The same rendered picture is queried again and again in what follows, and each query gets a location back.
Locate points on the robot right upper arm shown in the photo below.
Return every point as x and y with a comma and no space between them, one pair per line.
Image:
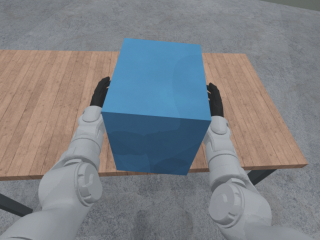
241,214

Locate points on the robot right hand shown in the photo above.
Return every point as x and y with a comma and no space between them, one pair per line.
215,102

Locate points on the right robot forearm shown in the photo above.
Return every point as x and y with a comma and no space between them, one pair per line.
222,160

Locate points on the carton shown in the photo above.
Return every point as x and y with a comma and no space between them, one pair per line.
156,111

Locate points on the robot left hand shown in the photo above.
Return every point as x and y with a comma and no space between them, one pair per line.
100,92

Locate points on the table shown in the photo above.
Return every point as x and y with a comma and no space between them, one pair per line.
44,92

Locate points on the left robot forearm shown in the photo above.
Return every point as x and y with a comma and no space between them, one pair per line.
86,143

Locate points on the robot left upper arm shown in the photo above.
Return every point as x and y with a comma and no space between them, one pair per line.
66,195

